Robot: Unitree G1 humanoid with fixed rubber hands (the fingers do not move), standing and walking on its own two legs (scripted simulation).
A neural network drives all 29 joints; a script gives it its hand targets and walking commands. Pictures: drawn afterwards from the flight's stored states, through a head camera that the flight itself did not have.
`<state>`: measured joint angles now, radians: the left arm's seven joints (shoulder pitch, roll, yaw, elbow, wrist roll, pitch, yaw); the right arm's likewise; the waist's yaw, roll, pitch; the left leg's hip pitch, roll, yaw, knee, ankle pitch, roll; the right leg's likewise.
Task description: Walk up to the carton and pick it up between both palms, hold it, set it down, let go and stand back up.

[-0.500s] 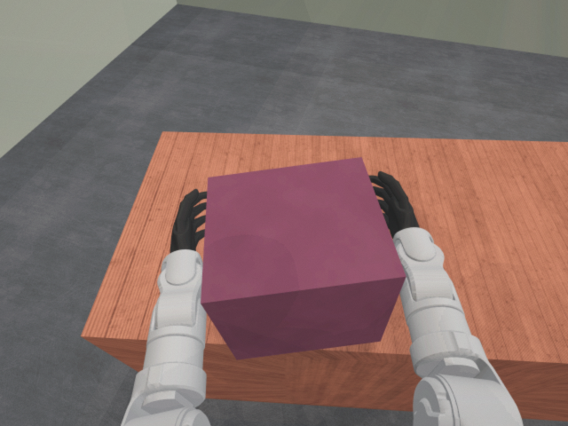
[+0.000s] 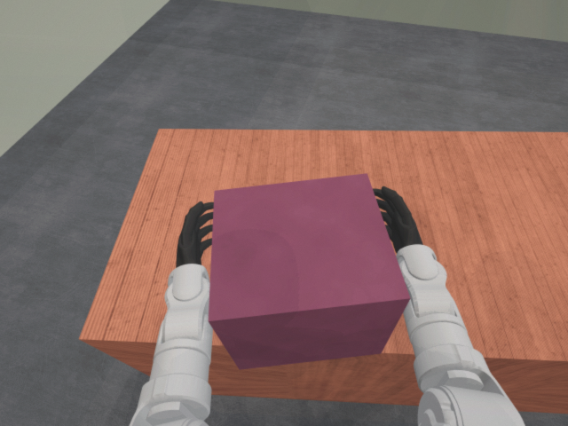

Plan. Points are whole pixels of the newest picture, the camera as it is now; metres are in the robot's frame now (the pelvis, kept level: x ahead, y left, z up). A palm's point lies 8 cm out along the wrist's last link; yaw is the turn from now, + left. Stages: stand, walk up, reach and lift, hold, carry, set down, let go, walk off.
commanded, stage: set down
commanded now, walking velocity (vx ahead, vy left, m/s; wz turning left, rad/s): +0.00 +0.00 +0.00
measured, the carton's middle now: (300, 275) +0.32 -0.01 +0.00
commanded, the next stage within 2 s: none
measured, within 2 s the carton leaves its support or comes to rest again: rests again in 1.00 s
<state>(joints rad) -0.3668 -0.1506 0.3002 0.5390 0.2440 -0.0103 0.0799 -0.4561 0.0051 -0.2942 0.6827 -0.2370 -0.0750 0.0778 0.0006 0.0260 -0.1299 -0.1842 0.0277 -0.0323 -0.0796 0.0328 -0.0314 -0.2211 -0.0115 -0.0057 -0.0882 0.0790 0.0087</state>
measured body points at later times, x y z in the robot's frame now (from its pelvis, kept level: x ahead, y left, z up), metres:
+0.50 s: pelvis +0.01 +0.00 +0.00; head +0.09 -0.01 +0.44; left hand +0.37 +0.15 +0.00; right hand +0.39 -0.16 +0.00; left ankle -0.03 +0.14 -0.75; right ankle +0.00 -0.12 -0.75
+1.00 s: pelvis +0.02 +0.00 +0.00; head +0.11 -0.02 +0.44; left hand +0.38 +0.14 -0.01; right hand +0.40 -0.17 -0.01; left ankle -0.03 +0.14 -0.75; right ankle +0.00 -0.12 -0.75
